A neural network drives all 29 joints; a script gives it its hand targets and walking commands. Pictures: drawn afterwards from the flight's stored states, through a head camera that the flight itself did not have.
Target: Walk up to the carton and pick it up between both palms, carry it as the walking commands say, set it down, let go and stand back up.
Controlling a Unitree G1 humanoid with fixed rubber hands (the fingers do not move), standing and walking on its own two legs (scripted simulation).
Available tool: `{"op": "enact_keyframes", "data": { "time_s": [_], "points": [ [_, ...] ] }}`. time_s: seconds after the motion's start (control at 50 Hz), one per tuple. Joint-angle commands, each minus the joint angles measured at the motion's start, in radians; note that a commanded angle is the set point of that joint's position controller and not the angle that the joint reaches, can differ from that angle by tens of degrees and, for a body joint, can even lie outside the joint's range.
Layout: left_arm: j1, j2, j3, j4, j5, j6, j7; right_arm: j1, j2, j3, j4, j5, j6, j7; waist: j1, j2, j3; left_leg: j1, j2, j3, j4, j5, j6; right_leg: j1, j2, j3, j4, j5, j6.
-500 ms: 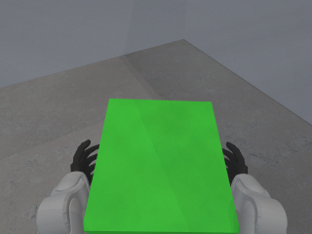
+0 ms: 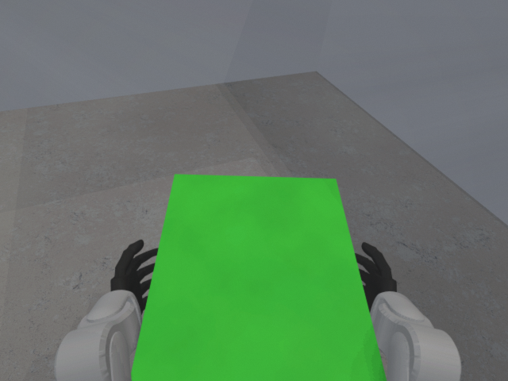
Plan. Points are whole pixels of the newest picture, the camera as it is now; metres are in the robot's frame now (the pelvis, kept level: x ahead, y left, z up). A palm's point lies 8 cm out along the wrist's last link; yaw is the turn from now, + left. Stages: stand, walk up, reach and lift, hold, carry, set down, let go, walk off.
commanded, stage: carry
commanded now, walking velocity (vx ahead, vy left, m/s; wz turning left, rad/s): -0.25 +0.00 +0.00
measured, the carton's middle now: (252, 296) +0.25 +0.01 +0.01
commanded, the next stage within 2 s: none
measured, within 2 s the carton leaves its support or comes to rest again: neither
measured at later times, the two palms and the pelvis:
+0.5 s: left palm out of the picture +0.04 +0.14 +0.09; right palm out of the picture +0.02 -0.20 +0.08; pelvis -0.20 -0.01 +0.00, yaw -2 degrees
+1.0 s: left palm out of the picture -0.15 +0.17 +0.08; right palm out of the picture -0.17 -0.17 +0.08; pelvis -0.39 +0.01 -0.01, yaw -2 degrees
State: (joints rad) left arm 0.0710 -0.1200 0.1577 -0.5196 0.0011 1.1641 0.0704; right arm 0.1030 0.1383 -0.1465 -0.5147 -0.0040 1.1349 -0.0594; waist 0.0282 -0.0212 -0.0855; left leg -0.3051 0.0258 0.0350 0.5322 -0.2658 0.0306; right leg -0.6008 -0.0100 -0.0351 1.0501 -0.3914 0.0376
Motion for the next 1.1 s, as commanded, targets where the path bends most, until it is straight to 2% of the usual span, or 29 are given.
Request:
{"op": "enact_keyframes", "data": {
  "time_s": [0.0,0.12,0.18,0.2,0.22,0.24,0.26,0.28,0.3,0.36,0.4,0.5,0.54,0.56,0.58,0.6,0.62,0.64,0.66,0.68,0.72,0.76,0.88,0.94,0.98,1.0,1.02,1.04,1.08],
  "points": [
    [-0.497,-0.746,-0.850,-0.168,-0.287,-0.040,-0.105,-0.405,0.675,0.691,-0.145,0.205,-0.025,0.093,-0.025,0.189,-0.141,0.059,0.212,-0.104,-0.130,0.403,0.093,-0.001,0.011,0.023,0.130,-0.025,0.018],
    [-0.419,-0.710,-0.818,-0.141,-0.270,-0.024,-0.089,-0.372,0.655,0.698,-0.146,0.203,-0.012,0.078,-0.039,0.256,-0.208,0.144,0.254,-0.232,-0.183,0.361,0.121,0.155,0.027,-0.048,-0.289,-0.114,0.003],
    [-0.372,-0.708,-0.777,-0.112,-0.256,-0.023,-0.093,-0.383,0.663,0.728,-0.165,0.216,-0.006,0.075,-0.030,0.205,-0.258,0.152,0.241,-0.213,-0.124,0.381,0.086,0.310,0.028,-0.082,-0.612,0.038,-0.010],
    [-0.365,-0.704,-0.761,-0.108,-0.250,-0.024,-0.095,-0.381,0.661,0.736,-0.166,0.220,-0.005,0.073,-0.032,0.152,-0.258,0.104,0.212,-0.185,-0.093,0.328,0.048,0.388,-0.006,-0.065,-0.722,0.094,-0.017],
    [-0.357,-0.692,-0.745,-0.102,-0.241,-0.025,-0.099,-0.388,0.661,0.742,-0.163,0.221,-0.005,0.070,-0.032,0.059,-0.244,-0.031,0.168,-0.157,-0.017,0.204,0.010,0.489,-0.101,0.051,-0.764,0.111,-0.032],
    [-0.354,-0.673,-0.733,-0.081,-0.225,-0.032,-0.102,-0.398,0.651,0.754,-0.183,0.219,0.000,0.073,-0.028,-0.215,-0.205,-0.228,0.050,-0.033,0.106,-0.054,-0.048,0.494,-0.320,0.281,-0.728,0.365,-0.125],
    [-0.376,-0.713,-0.746,-0.105,-0.236,-0.037,-0.104,-0.452,0.674,0.768,-0.191,0.235,-0.003,0.079,-0.018,-0.271,-0.172,-0.239,0.015,0.003,0.418,-0.292,-0.052,0.386,-0.408,0.284,-0.720,0.612,-0.214],
    [-0.373,-0.733,-0.741,-0.114,-0.231,-0.042,-0.109,-0.474,0.715,0.792,-0.186,0.252,-0.009,0.086,-0.016,-0.175,-0.151,-0.244,-0.007,-0.058,0.626,-0.298,-0.045,0.337,-0.395,0.246,-0.708,0.666,-0.241],
    [-0.374,-0.733,-0.737,-0.136,-0.222,-0.049,-0.111,-0.504,0.731,0.808,-0.193,0.269,-0.014,0.091,-0.016,-0.087,-0.141,-0.234,-0.008,-0.077,0.721,-0.245,-0.041,0.299,-0.351,0.172,-0.692,0.580,-0.230],
    [-0.384,-0.712,-0.730,-0.167,-0.218,-0.065,-0.114,-0.514,0.744,0.829,-0.196,0.286,-0.020,0.093,-0.020,-0.100,-0.136,-0.274,-0.025,-0.048,0.758,-0.164,-0.057,0.348,-0.272,0.119,-0.656,0.491,-0.188],
    [-0.375,-0.692,-0.734,-0.175,-0.218,-0.064,-0.109,-0.503,0.725,0.830,-0.201,0.283,-0.017,0.085,-0.021,-0.127,-0.157,-0.249,-0.029,-0.009,0.605,-0.207,-0.067,0.394,-0.255,0.137,-0.673,0.449,-0.167],
    [-0.328,-0.648,-0.741,-0.154,-0.209,-0.041,-0.100,-0.415,0.668,0.793,-0.161,0.253,0.005,0.071,-0.013,-0.215,-0.231,-0.105,-0.051,0.038,0.214,-0.252,-0.043,0.484,-0.288,0.232,-0.722,0.512,-0.187],
    [-0.329,-0.650,-0.755,-0.145,-0.212,-0.033,-0.096,-0.384,0.661,0.770,-0.135,0.240,0.012,0.073,-0.022,-0.202,-0.253,-0.023,-0.056,0.049,0.011,-0.184,-0.031,0.486,-0.285,0.231,-0.697,0.509,-0.174],
    [-0.334,-0.649,-0.763,-0.145,-0.216,-0.031,-0.095,-0.368,0.663,0.758,-0.123,0.234,0.013,0.075,-0.030,-0.183,-0.263,0.052,-0.043,0.054,-0.136,-0.093,-0.029,0.451,-0.270,0.211,-0.671,0.485,-0.144],
    [-0.340,-0.648,-0.770,-0.143,-0.220,-0.030,-0.095,-0.370,0.665,0.746,-0.113,0.229,0.014,0.076,-0.027,-0.123,-0.255,0.130,0.005,0.003,-0.231,-0.036,-0.021,0.373,-0.240,0.179,-0.636,0.421,-0.097],
    [-0.346,-0.645,-0.773,-0.139,-0.221,-0.028,-0.093,-0.376,0.654,0.732,-0.106,0.223,0.015,0.077,-0.020,-0.002,-0.237,0.210,0.108,-0.103,-0.261,-0.035,-0.009,0.243,-0.193,0.122,-0.562,0.287,-0.058],
    [-0.398,-0.660,-0.811,-0.188,-0.242,-0.030,-0.099,-0.368,0.661,0.715,-0.087,0.208,0.003,0.079,-0.031,0.292,-0.165,0.115,0.353,-0.377,-0.273,0.164,0.081,0.077,-0.068,-0.016,-0.426,0.045,0.003],
    [-0.458,-0.683,-0.810,-0.193,-0.251,-0.035,-0.101,-0.418,0.682,0.726,-0.121,0.225,-0.002,0.086,-0.043,0.302,-0.102,0.041,0.439,-0.382,-0.282,0.389,0.157,0.027,-0.016,-0.037,-0.158,-0.155,0.002],
    [-0.476,-0.719,-0.808,-0.181,-0.255,-0.036,-0.104,-0.428,0.703,0.721,-0.124,0.230,-0.004,0.093,-0.039,0.198,-0.087,0.015,0.399,-0.309,-0.236,0.465,0.164,0.017,-0.011,0.042,0.014,-0.143,-0.004],
    [-0.486,-0.754,-0.819,-0.171,-0.265,-0.037,-0.108,-0.431,0.713,0.714,-0.134,0.228,-0.010,0.098,-0.031,0.134,-0.084,-0.005,0.324,-0.211,-0.201,0.421,0.133,0.018,-0.010,0.064,0.103,-0.070,-0.001],
    [-0.498,-0.760,-0.847,-0.169,-0.284,-0.039,-0.106,-0.410,0.688,0.689,-0.139,0.211,-0.021,0.100,-0.031,0.174,-0.106,0.032,0.227,-0.104,-0.163,0.392,0.100,-0.021,0.007,0.057,0.197,0.007,0.009],
    [-0.490,-0.747,-0.854,-0.181,-0.289,-0.039,-0.099,-0.397,0.670,0.686,-0.153,0.207,-0.025,0.096,-0.030,0.187,-0.144,0.098,0.198,-0.106,-0.144,0.373,0.092,-0.011,0.023,0.034,0.142,-0.013,0.026],
    [-0.419,-0.713,-0.821,-0.141,-0.269,-0.019,-0.083,-0.378,0.649,0.693,-0.149,0.204,-0.009,0.080,-0.039,0.243,-0.194,0.149,0.250,-0.234,-0.203,0.330,0.128,0.146,0.026,-0.044,-0.256,-0.122,0.006],
    [-0.379,-0.714,-0.786,-0.118,-0.256,-0.019,-0.087,-0.388,0.664,0.723,-0.168,0.218,-0.003,0.077,-0.036,0.219,-0.232,0.173,0.248,-0.239,-0.165,0.365,0.110,0.259,0.039,-0.069,-0.529,-0.030,-0.009],
    [-0.366,-0.708,-0.757,-0.112,-0.247,-0.022,-0.092,-0.389,0.664,0.740,-0.174,0.224,0.000,0.074,-0.036,0.128,-0.244,0.076,0.202,-0.187,-0.101,0.263,0.043,0.420,-0.023,-0.043,-0.747,0.088,-0.021],
    [-0.358,-0.694,-0.743,-0.111,-0.239,-0.023,-0.097,-0.395,0.664,0.746,-0.172,0.225,-0.001,0.071,-0.035,0.019,-0.229,-0.070,0.148,-0.148,-0.011,0.124,0.006,0.519,-0.134,0.093,-0.778,0.105,-0.040],
    [-0.352,-0.683,-0.730,-0.084,-0.223,-0.030,-0.099,-0.421,0.648,0.759,-0.204,0.225,0.005,0.075,-0.024,-0.271,-0.179,-0.242,0.021,-0.006,0.161,-0.156,-0.043,0.456,-0.366,0.318,-0.759,0.348,-0.156],
    [-0.379,-0.720,-0.746,-0.117,-0.237,-0.036,-0.103,-0.463,0.687,0.774,-0.199,0.240,0.000,0.081,-0.017,-0.250,-0.141,-0.250,-0.004,-0.024,0.492,-0.313,-0.047,0.362,-0.420,0.289,-0.738,0.605,-0.230],
    [-0.381,-0.736,-0.740,-0.154,-0.226,-0.049,-0.111,-0.512,0.736,0.811,-0.202,0.274,-0.012,0.093,-0.017,-0.073,-0.122,-0.238,-0.020,-0.084,0.744,-0.228,-0.039,0.291,-0.337,0.153,-0.702,0.525,-0.226]
  ]
}}
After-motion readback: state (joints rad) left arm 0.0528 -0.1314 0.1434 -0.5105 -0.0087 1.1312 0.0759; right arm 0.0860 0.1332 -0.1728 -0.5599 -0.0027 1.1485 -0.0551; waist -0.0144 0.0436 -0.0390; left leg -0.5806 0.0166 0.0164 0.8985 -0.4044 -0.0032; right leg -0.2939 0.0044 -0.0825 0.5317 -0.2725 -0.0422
